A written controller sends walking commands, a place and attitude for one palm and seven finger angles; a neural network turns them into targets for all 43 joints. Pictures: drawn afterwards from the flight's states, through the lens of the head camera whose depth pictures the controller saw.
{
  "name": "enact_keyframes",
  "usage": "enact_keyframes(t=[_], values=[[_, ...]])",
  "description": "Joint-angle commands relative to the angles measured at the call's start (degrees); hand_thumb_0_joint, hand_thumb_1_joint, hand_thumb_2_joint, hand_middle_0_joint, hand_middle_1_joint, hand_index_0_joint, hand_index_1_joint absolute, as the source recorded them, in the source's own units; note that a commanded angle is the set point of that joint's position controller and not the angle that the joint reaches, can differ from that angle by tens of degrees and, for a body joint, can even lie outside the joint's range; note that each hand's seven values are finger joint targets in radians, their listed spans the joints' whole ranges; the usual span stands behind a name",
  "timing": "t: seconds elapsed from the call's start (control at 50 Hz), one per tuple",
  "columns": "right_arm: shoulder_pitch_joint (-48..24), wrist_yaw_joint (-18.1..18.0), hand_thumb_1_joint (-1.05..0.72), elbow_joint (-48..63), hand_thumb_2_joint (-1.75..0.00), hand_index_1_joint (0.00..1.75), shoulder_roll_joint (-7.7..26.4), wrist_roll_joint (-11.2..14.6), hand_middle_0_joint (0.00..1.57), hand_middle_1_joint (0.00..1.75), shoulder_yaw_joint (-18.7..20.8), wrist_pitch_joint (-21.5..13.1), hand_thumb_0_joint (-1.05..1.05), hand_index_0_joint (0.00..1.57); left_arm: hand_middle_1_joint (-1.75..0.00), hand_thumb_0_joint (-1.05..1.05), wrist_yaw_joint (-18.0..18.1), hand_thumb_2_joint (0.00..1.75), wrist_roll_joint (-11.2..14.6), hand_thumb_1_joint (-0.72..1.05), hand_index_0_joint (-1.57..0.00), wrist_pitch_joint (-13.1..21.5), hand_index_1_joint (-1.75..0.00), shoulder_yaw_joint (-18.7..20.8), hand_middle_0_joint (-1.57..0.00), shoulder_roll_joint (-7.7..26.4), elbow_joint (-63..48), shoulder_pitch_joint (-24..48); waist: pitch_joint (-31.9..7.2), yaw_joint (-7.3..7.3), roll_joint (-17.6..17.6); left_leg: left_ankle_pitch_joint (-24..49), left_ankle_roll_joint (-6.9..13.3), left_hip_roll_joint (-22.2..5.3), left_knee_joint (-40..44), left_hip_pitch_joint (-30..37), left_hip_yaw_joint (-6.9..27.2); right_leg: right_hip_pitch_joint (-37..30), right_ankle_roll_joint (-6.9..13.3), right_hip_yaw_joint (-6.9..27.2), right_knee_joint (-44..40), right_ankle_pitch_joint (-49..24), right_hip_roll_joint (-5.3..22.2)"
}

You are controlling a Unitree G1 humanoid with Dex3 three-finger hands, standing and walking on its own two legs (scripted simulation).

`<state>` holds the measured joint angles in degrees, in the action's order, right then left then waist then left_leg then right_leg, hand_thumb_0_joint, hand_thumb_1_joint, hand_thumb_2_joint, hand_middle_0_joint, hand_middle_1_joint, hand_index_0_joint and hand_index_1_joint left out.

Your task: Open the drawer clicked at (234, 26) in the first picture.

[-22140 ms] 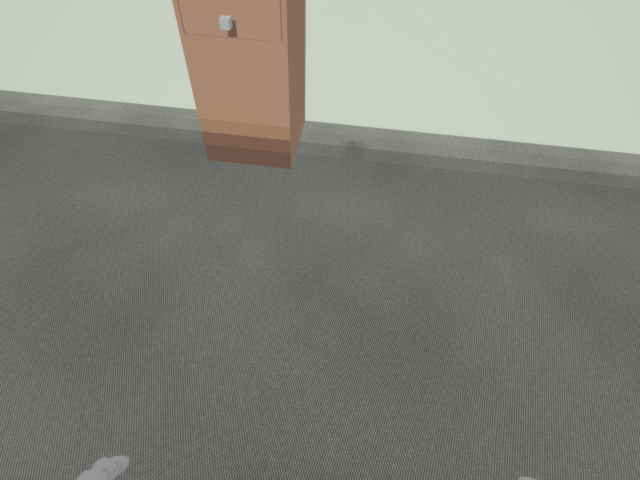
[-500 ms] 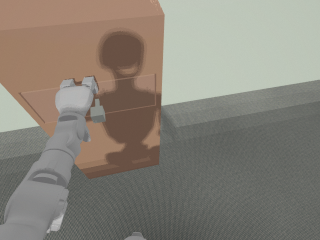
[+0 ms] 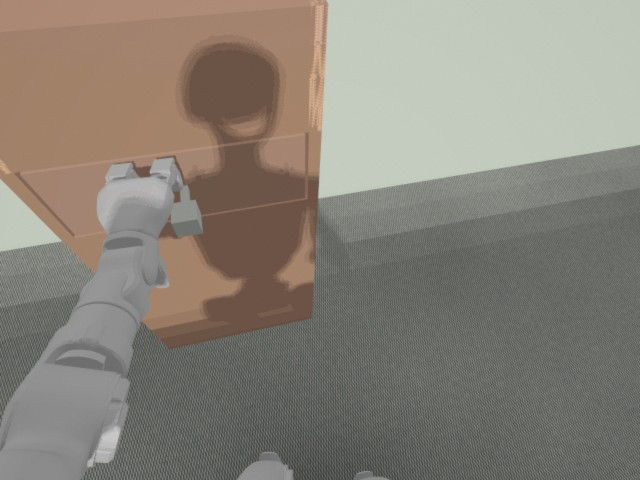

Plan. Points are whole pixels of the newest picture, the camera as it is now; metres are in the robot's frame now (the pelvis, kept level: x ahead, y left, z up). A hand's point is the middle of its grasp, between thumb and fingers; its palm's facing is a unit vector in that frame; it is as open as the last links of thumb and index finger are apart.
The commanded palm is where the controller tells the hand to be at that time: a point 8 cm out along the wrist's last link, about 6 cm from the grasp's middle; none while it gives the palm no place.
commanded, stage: lower the fingers behind the handle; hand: left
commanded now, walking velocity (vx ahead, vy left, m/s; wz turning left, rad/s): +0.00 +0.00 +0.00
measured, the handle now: (186, 208) +0.50 +0.19 -0.02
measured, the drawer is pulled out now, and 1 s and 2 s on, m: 0.00 0.00 0.00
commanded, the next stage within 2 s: close the thumb around the handle in 1.12 s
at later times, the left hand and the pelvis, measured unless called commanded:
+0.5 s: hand (152, 239) +0.45 +0.23 -0.02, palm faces -0.06 -0.08 -1.00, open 13.9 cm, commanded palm +0.44 +0.21 +0.03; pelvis -0.01 +0.00 -0.01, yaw +0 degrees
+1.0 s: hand (157, 238) +0.46 +0.23 -0.04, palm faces -0.08 -0.05 -1.00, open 13.8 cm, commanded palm +0.45 +0.21 +0.02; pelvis -0.01 +0.00 -0.02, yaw +0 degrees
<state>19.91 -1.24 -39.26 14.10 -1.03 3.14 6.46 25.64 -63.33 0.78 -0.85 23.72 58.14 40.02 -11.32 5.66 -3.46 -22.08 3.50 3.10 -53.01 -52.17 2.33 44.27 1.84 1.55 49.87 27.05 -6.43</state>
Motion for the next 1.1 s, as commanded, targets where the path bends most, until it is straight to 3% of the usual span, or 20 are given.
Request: enact_keyframes(t=[0.0, 0.04, 0.1, 0.14, 0.22, 0.28, 0.34, 0.38, 0.44, 0.48, 0.58, 0.6, 0.64, 0.7, 0.72, 0.76, 0.84, 0.92, 0.98, 1.08], values=[[5.6, 0.7, -0.90, 1.9, -0.90, 0.30, 8.7, -0.5, 0.20, 0.30, 3.3, -1.7, 0.00, 0.20, -1.20, 0.00, 6.8, 0.30, 0.3, -0.50, -0.30, -6.1, -1.20, 1.0, -0.30, 10.4, -8.6, 31.1, -25.3, 1.98, -3.5, 23.8, -1.7, -2.8, 2.6, 28.4, 2.1, 3.2, 0.5, -3.4, -4.5, -16.7, 0.6], [5.9, 1.0, -0.90, 1.0, -0.90, 0.30, 9.0, -0.3, 0.20, 0.30, 3.4, -1.6, 0.00, 0.20, -1.20, 0.00, 5.5, 0.30, 1.6, -0.50, -0.30, -8.5, -1.20, -1.4, -0.30, 8.7, -8.4, 35.1, -26.8, 3.58, -3.7, 24.9, -1.9, -2.9, 2.5, 30.8, 2.5, 3.3, 0.2, -3.2, -5.1, -17.7, 0.7], [7.4, 0.8, -0.90, 0.0, -0.90, 0.30, 9.0, 0.0, 0.20, 0.30, 3.4, -1.5, 0.00, 0.20, -1.20, 0.00, 1.9, 0.30, 3.8, -0.50, -0.30, -10.2, -1.20, -3.5, -0.30, 7.1, -7.3, 35.4, -28.4, 4.66, -2.1, 25.9, -1.2, -2.9, 2.6, 33.2, 2.3, 0.9, -0.3, -2.6, -6.6, -20.4, 0.6], [7.6, 0.3, -0.90, -0.2, -0.90, 0.30, 9.0, 0.1, 0.20, 0.30, 2.9, -1.3, 0.00, 0.20, -1.20, 0.00, -0.7, 0.30, 4.2, -0.50, -0.30, -9.9, -1.20, -3.3, -0.30, 8.0, -5.5, 34.5, -26.5, 4.67, -1.9, 25.7, -1.0, -2.6, 3.0, 31.7, 2.2, 0.0, -0.3, -2.4, -7.0, -21.5, 0.8], [7.1, -0.5, -0.90, 0.2, -0.90, 0.30, 8.8, 0.3, 0.20, 0.30, 1.8, -1.0, 0.00, 0.20, -1.20, 0.00, -4.0, 0.30, 2.8, -0.50, -0.30, -8.1, -1.20, -4.5, -0.30, 7.6, -0.4, 29.4, -16.2, 4.65, 0.5, 19.8, -0.3, -2.1, 3.3, 24.1, 1.8, 1.2, -0.1, -2.2, -7.8, -19.2, 1.0], [6.9, -0.7, -0.90, 1.2, -0.90, 0.30, 8.4, 0.2, 0.20, 0.30, 1.7, -1.1, 0.00, 0.20, -1.20, 0.00, -4.8, 0.30, 2.0, -0.50, -0.30, -4.8, -1.20, -4.9, -0.30, 6.9, -1.4, 27.5, -15.6, 3.81, -1.4, 19.0, -0.4, -2.1, 2.8, 22.8, 1.9, 2.6, 0.3, -2.2, -6.7, -17.8, 1.1], [6.9, -0.3, -0.90, 1.7, -0.90, 0.30, 7.9, 0.0, 0.20, 0.30, 2.2, -1.6, 0.00, 0.20, -1.20, 0.00, -4.5, 0.30, 2.2, -0.50, -0.30, -2.1, -1.20, -5.1, -0.30, 4.9, -2.8, 25.9, -15.8, 3.43, -2.1, 19.8, -0.7, -2.7, 1.9, 24.0, 2.7, 5.7, 0.7, -2.8, -5.4, -15.8, 0.8], [7.0, -0.1, -0.90, 2.2, -0.90, 0.30, 7.8, -0.2, 0.20, 0.30, 2.4, -1.8, 0.00, 0.20, -1.20, 0.00, -3.3, 0.30, 2.2, -0.50, -0.30, -0.5, -1.20, -4.1, -0.30, 5.2, -5.2, 25.4, -18.7, 2.56, -3.3, 20.2, -0.9, -2.9, 0.9, 24.6, 2.9, 6.9, 0.8, -2.9, -3.8, -15.2, 0.7], [6.4, 0.0, -0.90, 1.8, -0.90, 0.30, 8.2, -0.6, 0.20, 0.30, 2.7, -2.2, 0.00, 0.20, -1.20, 0.00, 0.7, 0.30, 1.1, -0.50, -0.30, 1.1, -1.20, 0.6, -0.30, 10.6, -9.1, 30.4, -22.5, 1.99, -5.2, 19.6, -1.4, -3.2, -0.8, 23.8, 3.8, 9.8, 1.0, -2.8, -1.1, -13.6, 0.8], [6.3, 0.5, -0.90, 1.2, -0.90, 0.30, 8.2, -0.9, 0.20, 0.30, 2.9, -2.6, 0.00, 0.20, -1.20, 0.00, 3.7, 0.30, -0.3, -0.50, -0.30, -0.3, -1.20, -1.0, -0.30, 8.0, -7.0, 30.0, -23.1, 2.57, -5.6, 18.9, -1.8, -3.3, -1.5, 24.2, 4.0, 12.2, 0.9, -3.4, -0.3, -12.1, 0.5], [6.7, 1.3, -0.90, 0.2, -0.90, 0.30, 8.8, -1.0, 0.20, 0.30, 3.1, -2.7, 0.00, 0.20, -1.20, 0.00, 6.8, 0.30, 0.3, -0.50, -0.30, -5.0, -1.20, 0.3, -0.30, 9.5, -5.7, 33.2, -26.9, 2.94, -5.0, 18.7, -2.2, -3.5, -1.9, 24.8, 4.3, 12.0, 0.7, -3.8, 0.4, -11.8, 0.3], [6.6, 1.4, -0.90, 0.2, -0.90, 0.30, 8.8, -1.0, 0.20, 0.30, 3.0, -2.7, 0.00, 0.20, -1.20, 0.00, 6.8, 0.30, 0.8, -0.50, -0.30, -5.8, -1.20, -0.4, -0.30, 8.7, -5.6, 33.7, -27.7, 3.25, -5.5, 19.1, -2.1, -3.4, -1.9, 25.3, 4.1, 11.6, 0.7, -3.8, 0.2, -12.1, 0.3], [6.6, 1.2, -0.90, -0.3, -0.90, 0.30, 9.1, -1.1, 0.20, 0.30, 2.6, -2.7, 0.00, 0.20, -1.20, 0.00, 6.6, 0.30, 1.2, -0.50, -0.30, -7.3, -1.20, 1.0, -0.30, 11.4, -4.3, 35.7, -27.8, 3.73, -5.1, 18.5, -2.0, -3.3, -2.1, 24.3, 4.2, 11.3, 0.5, -3.7, 0.2, -12.1, 0.3], [6.9, 0.9, -0.90, -0.7, -0.90, 0.30, 9.0, -0.9, 0.20, 0.30, 1.9, -2.6, 0.00, 0.20, -1.20, 0.00, 5.8, 0.30, 0.6, -0.50, -0.30, -9.4, -1.20, -0.1, -0.30, 11.6, -0.5, 34.6, -25.8, 4.17, -4.1, 16.6, -1.3, -3.0, -1.9, 21.9, 3.1, 10.0, 0.2, -3.5, -0.6, -12.1, 0.4], [6.9, 0.9, -0.90, -0.4, -0.90, 0.30, 9.0, -0.7, 0.20, 0.30, 1.6, -2.6, 0.00, 0.20, -1.20, 0.00, 5.2, 0.30, 0.7, -0.50, -0.30, -10.0, -1.20, 0.1, -0.30, 12.0, 0.0, 33.5, -25.0, 3.58, -4.8, 16.3, -1.3, -2.9, -1.6, 21.1, 2.8, 9.2, 0.3, -3.4, -0.9, -12.3, 0.4], [7.1, 0.7, -0.90, 0.2, -0.90, 0.30, 9.0, -0.6, 0.20, 0.30, 1.5, -2.6, 0.00, 0.20, -1.20, 0.00, 3.7, 0.30, 1.2, -0.50, -0.30, -9.8, -1.20, 0.2, -0.30, 12.4, -1.1, 33.5, -26.7, 3.13, -6.0, 17.5, -1.3, -2.9, -1.1, 23.0, 2.9, 8.1, 0.4, -3.4, -1.1, -13.0, 0.3], [7.4, 0.1, -0.90, 0.5, -0.90, 0.30, 8.6, -0.4, 0.20, 0.30, 1.2, -2.8, 0.00, 0.20, -1.20, 0.00, 1.0, 0.30, 2.3, -0.50, -0.30, -8.5, -1.20, -0.8, -0.30, 11.1, 0.8, 31.4, -22.8, 4.20, -2.9, 16.8, -0.7, -3.0, -0.9, 20.3, 2.7, 6.9, 0.1, -3.2, -2.2, -13.9, 0.4], [7.8, -0.2, -0.90, 0.8, -0.90, 0.30, 8.8, -0.2, 0.20, 0.30, 1.3, -3.0, 0.00, 0.20, -1.20, 0.00, 0.4, 0.30, 1.8, -0.50, -0.30, -5.9, -1.20, -0.5, -0.30, 11.7, -0.5, 30.1, -20.9, 3.80, -1.9, 15.6, -0.6, -3.1, -0.9, 18.7, 2.6, 7.6, 0.2, -3.1, -2.0, -13.1, 0.5], [7.8, 0.0, -0.90, 1.0, -0.90, 0.30, 8.5, -0.5, 0.20, 0.30, 1.9, -3.2, 0.00, 0.20, -1.20, 0.00, 0.8, 0.30, 1.7, -0.50, -0.30, -3.7, -1.20, -1.1, -0.30, 9.7, -3.7, 28.8, -23.8, 3.09, -5.1, 18.3, -1.0, -3.4, -1.5, 22.2, 2.9, 8.9, 0.4, -3.1, -1.2, -13.9, 0.4], [7.5, 0.7, -0.90, 0.7, -0.90, 0.30, 8.5, -0.7, 0.20, 0.30, 2.5, -3.0, 0.00, 0.20, -1.20, 0.00, 3.2, 0.30, 1.1, -0.50, -0.30, -2.7, -1.20, -0.2, -0.30, 9.1, -6.4, 27.3, -25.5, 2.05, -6.1, 22.0, -1.8, -3.7, -2.1, 24.5, 3.5, 10.1, 0.7, -3.6, -0.1, -14.8, 0.2]])
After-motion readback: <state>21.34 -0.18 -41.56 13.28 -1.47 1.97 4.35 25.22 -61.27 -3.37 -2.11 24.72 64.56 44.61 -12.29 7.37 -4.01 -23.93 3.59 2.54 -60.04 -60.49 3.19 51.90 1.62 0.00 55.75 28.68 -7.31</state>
